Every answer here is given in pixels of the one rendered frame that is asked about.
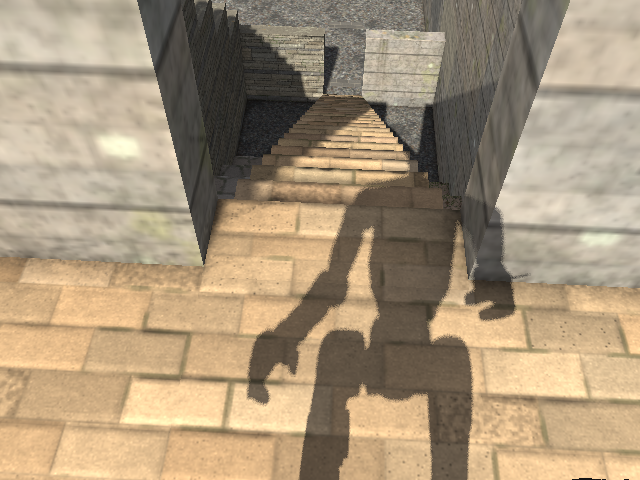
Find stairs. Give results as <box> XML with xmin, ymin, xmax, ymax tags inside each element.
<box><xmin>234</xmin><ymin>94</ymin><xmax>443</xmax><ymax>209</ymax></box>

